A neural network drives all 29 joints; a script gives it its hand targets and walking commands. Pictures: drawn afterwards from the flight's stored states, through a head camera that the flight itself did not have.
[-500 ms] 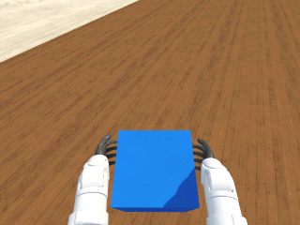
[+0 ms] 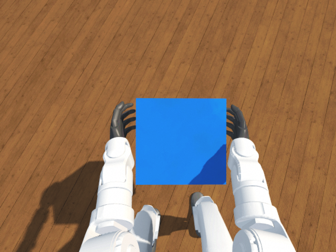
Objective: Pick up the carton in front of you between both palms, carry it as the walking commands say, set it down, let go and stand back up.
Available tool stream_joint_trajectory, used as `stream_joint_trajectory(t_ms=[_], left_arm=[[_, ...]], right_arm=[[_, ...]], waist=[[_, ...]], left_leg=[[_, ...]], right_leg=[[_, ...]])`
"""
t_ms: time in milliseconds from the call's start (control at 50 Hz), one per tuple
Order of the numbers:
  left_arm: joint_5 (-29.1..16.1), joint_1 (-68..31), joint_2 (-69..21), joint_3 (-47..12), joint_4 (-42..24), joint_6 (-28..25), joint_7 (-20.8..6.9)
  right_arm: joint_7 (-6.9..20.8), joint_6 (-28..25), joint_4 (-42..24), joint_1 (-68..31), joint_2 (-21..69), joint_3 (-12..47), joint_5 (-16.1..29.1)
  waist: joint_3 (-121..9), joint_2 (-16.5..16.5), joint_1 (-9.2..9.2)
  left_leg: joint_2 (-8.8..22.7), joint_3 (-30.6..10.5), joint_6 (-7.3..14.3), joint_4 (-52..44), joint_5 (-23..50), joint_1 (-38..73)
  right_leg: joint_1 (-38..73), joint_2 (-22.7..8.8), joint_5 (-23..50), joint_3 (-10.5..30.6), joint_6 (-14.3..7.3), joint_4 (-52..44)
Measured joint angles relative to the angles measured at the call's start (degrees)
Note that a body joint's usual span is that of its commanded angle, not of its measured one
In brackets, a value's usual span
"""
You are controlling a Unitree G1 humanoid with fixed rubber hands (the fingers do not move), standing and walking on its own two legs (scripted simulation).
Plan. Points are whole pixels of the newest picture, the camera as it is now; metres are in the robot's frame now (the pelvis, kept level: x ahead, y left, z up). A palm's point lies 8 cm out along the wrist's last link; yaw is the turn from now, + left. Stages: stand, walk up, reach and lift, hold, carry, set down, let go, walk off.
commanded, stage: set down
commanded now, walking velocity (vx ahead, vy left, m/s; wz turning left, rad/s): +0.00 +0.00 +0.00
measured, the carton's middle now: (177, 137) +0.40 -0.01 -0.18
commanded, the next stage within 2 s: none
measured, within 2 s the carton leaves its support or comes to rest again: neither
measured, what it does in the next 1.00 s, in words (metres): lowers itself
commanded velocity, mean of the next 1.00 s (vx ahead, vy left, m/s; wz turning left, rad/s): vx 0.00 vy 0.00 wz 0.00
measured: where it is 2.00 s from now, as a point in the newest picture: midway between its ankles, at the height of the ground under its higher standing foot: (176, 231)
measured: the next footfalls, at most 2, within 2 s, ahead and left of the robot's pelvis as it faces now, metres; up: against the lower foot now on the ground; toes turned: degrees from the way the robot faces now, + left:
none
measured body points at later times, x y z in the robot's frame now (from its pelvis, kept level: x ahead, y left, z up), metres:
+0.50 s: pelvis -0.02 +0.00 -0.13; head +0.23 -0.04 +0.25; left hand +0.44 +0.10 -0.21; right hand +0.43 -0.19 -0.23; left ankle +0.03 +0.14 -0.66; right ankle +0.10 -0.11 -0.66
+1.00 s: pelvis -0.04 +0.00 -0.24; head +0.27 -0.06 +0.08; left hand +0.46 +0.07 -0.36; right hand +0.46 -0.22 -0.39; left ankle +0.03 +0.14 -0.66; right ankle +0.10 -0.11 -0.66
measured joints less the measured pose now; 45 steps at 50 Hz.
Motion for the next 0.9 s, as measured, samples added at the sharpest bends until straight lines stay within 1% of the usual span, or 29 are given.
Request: stream_joint_trajectory(t_ms=[40, 100, 220, 320, 460, 640, 760, 900], left_arm=[[-1.72, -0.25, -0.32, -0.59, -1.34, -0.12, 0.97], [-3.0, -1.24, -0.66, -0.33, -2.32, 0.63, 1.79], [-2.86, -4.07, -0.72, 1.29, -0.5, 2.83, 2.47], [-2.98, -5.92, -0.51, 1.48, 1.75, 2.75, 3.8], [-4.0, -9.7, 0.28, 1.15, 4.18, 1.08, 6.14], [-6.42, -15.06, 1.51, 0.45, 5.94, -0.05, 8.5], [-7.4, -18.82, 2.31, 0.65, 7.49, -0.22, 9.49], [-7.57, -23.57, 3.35, 1.53, 9.79, -0.03, 10.04]], right_arm=[[0.11, -0.03, -0.53, -0.82, -0.69, 0.48, 1.12], [0.75, 0.99, -0.38, -2.68, -1.48, 0.36, 1.54], [2.71, 3.7, 2.93, -6.67, -3.48, -0.87, 0.29], [3.49, 3.89, 6.19, -9.17, -5.45, -1.01, 0.18], [3.12, 2.73, 9.35, -13.22, -8.14, -0.07, 1.73], [1.87, 2.48, 11.42, -18.55, -11.51, 1.98, 4.36], [1.53, 2.89, 13.25, -22.42, -13.93, 3.3, 5.79], [2.07, 3.18, 16.61, -27.66, -16.83, 4.24, 6.67]], waist=[[-2.36, 0.17, -0.17], [-5.59, 0.53, -0.48], [-9.72, 0.89, -1.13], [-11.63, 0.84, -1.66], [-11.87, 0.95, -2.33], [-9.38, 1.48, -3.05], [-6.99, 1.91, -3.65], [-3.85, 2.63, -4.45]], left_leg=[[-0.47, 0.21, 0.06, 3.39, -1.04, -5.23], [-1.08, 0.4, 0.14, 8.15, -2.7, -11.49], [-1.96, 0.79, 0.17, 15.59, -5.43, -19.99], [-2.63, 1.08, -0.08, 20.59, -7.09, -26.09], [-3.62, 1.45, -0.73, 28.0, -9.13, -34.67], [-4.99, 2.14, -1.81, 37.46, -11.36, -44.22], [-5.84, 2.57, -2.49, 42.96, -12.44, -49.13], [-6.86, 2.95, -3.07, 48.6, -13.27, -54.08]], right_leg=[[-5.29, -0.04, -0.99, 0.25, 0.27, 3.38], [-11.63, 0.03, -2.53, 0.51, 0.59, 8.08], [-20.34, 0.24, -5.12, 0.96, 1.02, 15.58], [-26.72, 0.41, -6.72, 1.31, 1.12, 20.87], [-35.75, 0.74, -8.53, 1.7, 1.21, 28.68], [-45.96, 1.28, -10.29, 2.38, 1.36, 38.69], [-51.2, 1.75, -10.96, 2.81, 1.57, 44.34], [-56.26, 2.21, -11.32, 3.18, 2.01, 49.82]])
